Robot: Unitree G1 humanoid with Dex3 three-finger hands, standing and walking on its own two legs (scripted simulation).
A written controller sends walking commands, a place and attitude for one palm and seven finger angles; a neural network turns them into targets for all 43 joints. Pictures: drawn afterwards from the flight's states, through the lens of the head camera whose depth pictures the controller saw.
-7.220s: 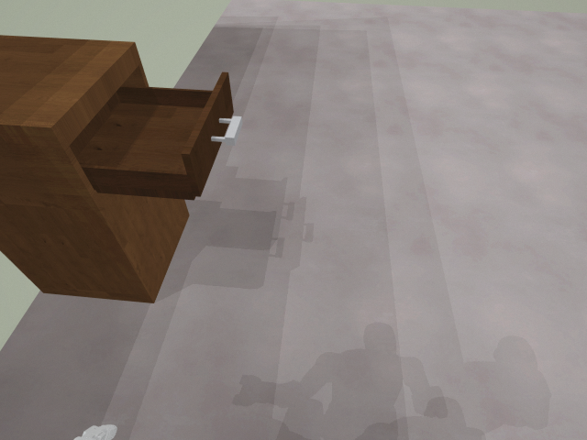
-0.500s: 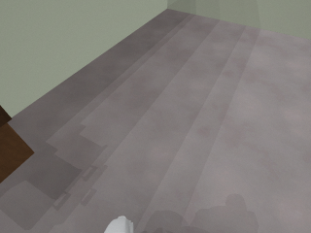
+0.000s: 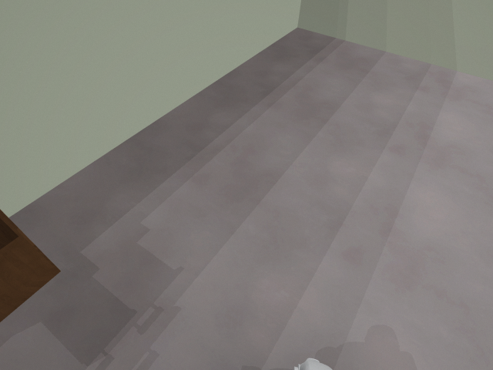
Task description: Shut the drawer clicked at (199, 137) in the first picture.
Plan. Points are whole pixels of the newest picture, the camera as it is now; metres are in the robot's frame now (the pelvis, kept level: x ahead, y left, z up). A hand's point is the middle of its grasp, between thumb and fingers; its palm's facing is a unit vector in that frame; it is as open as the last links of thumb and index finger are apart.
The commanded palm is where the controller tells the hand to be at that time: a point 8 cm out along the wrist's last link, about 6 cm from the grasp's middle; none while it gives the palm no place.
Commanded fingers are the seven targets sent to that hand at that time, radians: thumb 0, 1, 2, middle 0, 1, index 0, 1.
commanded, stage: turn to face it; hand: left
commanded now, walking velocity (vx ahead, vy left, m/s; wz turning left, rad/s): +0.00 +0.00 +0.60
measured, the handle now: out of the picture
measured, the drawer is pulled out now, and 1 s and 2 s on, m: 0.29 0.29 0.29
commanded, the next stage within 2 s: take the last steps up to it in 1.70 s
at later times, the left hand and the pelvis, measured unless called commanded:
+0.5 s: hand out of the picture +0.11 +0.20 -0.19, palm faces +0.29 -0.93 -0.22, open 7.4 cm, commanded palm none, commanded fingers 0.00 0.90 0.90 -0.20 -0.30 -0.20 -0.30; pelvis +0.10 -0.01 -0.02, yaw +15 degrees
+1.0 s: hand out of the picture +0.12 +0.22 -0.15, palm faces +0.51 -0.81 -0.30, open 7.4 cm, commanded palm none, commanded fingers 0.00 0.90 0.90 -0.20 -0.30 -0.20 -0.30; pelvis +0.12 -0.03 -0.02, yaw +32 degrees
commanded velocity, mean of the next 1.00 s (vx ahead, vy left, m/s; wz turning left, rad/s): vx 0.00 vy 0.00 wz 0.60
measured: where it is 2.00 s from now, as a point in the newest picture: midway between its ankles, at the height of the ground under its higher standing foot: outside the picture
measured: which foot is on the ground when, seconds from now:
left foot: down 0.00-0.12, up 0.14-0.50, down 0.52-0.98, up 1.00-1.00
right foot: up 0.00-0.10, down 0.12-0.52, up 0.54-0.96, down 0.98-1.00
